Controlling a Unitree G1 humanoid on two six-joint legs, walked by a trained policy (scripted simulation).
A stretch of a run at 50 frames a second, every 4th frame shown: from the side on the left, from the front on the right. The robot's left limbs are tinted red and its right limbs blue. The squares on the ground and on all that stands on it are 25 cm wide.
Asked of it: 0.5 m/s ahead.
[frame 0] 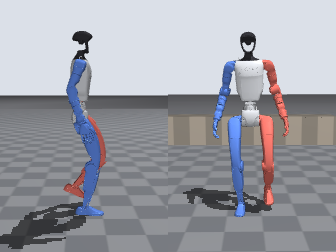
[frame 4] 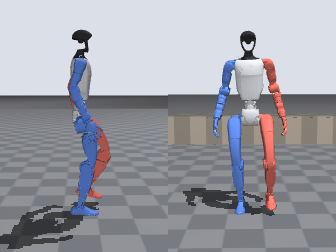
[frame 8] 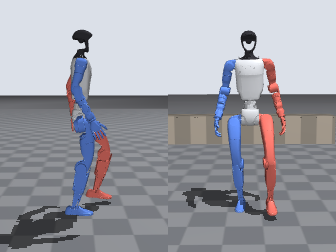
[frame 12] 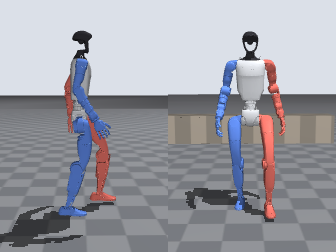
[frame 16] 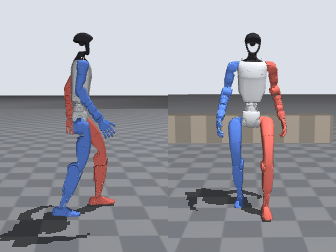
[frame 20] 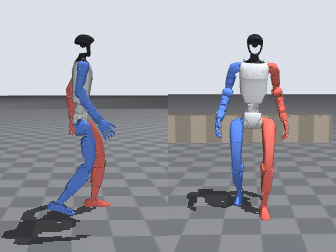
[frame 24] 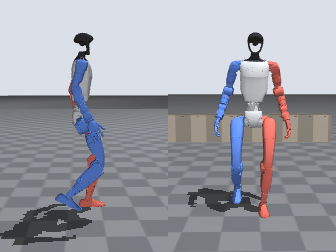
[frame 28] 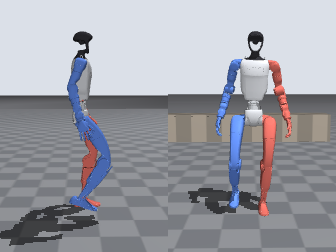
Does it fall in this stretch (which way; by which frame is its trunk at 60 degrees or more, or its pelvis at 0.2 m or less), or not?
no
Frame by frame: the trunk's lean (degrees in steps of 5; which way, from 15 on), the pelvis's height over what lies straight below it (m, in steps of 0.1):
0: 5, 0.8
4: 5, 0.8
8: 5, 0.8
12: 5, 0.8
16: 5, 0.8
20: 5, 0.8
24: 5, 0.8
28: 5, 0.8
